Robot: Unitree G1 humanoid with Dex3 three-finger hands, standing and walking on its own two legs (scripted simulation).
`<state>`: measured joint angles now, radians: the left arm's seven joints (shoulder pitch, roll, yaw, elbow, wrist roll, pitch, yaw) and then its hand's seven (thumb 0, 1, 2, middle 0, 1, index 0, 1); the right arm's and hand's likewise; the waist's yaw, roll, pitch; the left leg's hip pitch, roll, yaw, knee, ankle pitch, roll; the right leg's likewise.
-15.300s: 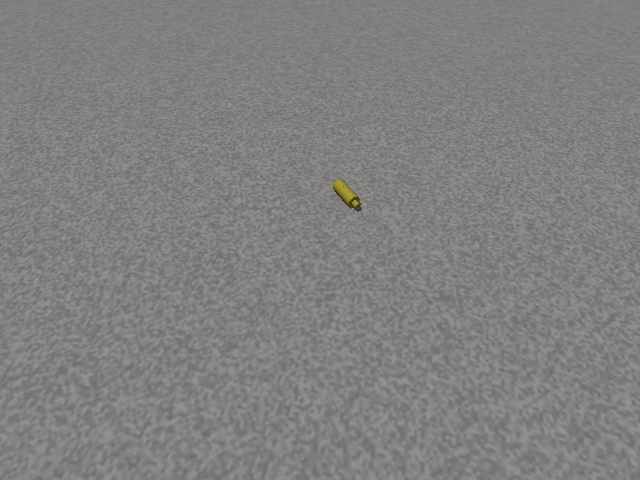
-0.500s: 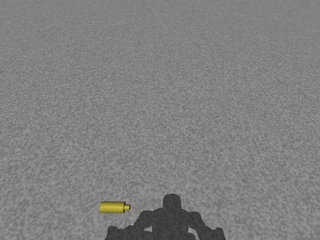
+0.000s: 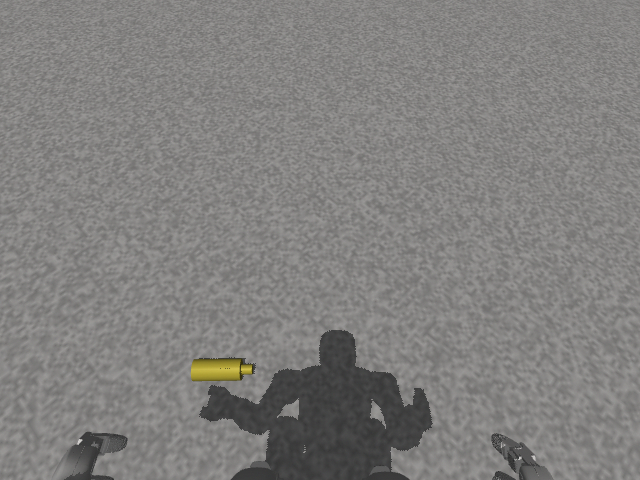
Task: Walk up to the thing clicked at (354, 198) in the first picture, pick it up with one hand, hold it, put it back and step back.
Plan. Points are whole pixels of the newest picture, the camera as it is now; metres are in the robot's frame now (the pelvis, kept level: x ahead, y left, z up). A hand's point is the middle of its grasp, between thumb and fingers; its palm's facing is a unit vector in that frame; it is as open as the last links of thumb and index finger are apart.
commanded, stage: rise first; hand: left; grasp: from above
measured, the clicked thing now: (223, 369) +0.45 +0.27 -0.70
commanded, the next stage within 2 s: none
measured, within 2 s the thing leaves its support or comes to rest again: neither
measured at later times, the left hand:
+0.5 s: hand out of the picture +0.15 +0.27 -0.19, palm faces -0.18 -0.86 -0.48, open 14.1 cm
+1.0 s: hand (146, 441) +0.22 +0.31 -0.33, palm faces -0.44 -0.52 -0.74, open 14.1 cm
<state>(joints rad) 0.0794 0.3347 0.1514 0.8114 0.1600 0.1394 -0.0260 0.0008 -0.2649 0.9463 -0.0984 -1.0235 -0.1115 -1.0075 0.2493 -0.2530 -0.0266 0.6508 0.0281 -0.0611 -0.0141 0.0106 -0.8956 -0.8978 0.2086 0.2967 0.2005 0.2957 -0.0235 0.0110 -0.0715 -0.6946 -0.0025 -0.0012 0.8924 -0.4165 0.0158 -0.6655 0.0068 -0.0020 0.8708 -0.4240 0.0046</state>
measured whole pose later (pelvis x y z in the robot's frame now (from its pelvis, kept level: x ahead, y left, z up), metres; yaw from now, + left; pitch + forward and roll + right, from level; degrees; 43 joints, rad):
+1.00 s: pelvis -0.05 +0.00 -0.20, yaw -1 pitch +32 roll -3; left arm -0.15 0.55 0.16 0.66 0.62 -0.13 0.01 0.00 -0.57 0.97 -0.18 -0.98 -0.16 -1.00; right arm 0.06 -0.31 -0.04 0.62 0.00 -0.18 0.02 0.01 -0.97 -0.92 0.21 0.30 0.20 0.30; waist -0.02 0.01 -0.17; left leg -1.69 0.00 -0.03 1.80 -0.67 0.01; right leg -1.64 0.01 -0.04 1.77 -0.69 0.00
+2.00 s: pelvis -0.08 +0.01 -0.39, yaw -8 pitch +33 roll -10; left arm -0.84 0.90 0.21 1.35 1.33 -0.43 0.35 0.00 -0.30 0.82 -0.28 -0.77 -0.28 -0.77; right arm 0.07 -0.28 0.03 0.75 -0.15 0.03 0.14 0.00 -0.90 -0.90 0.21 0.30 0.20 0.30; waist -0.15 -0.04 -0.04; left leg -2.30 0.01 -0.12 2.40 -0.70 0.04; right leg -2.20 0.03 -0.12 2.31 -0.71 0.02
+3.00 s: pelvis -0.08 +0.01 -0.41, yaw -10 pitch +32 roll -12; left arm -0.94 0.98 0.20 1.46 1.33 -0.38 0.37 0.00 -0.44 0.92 -0.15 -0.97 -0.16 -0.96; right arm 0.08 -0.28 0.12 0.72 -0.17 0.00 0.16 0.00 -0.91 -0.90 0.21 0.30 0.20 0.30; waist -0.21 -0.06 0.02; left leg -2.36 0.01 -0.15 2.48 -0.71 0.04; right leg -2.24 0.04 -0.16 2.36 -0.70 0.02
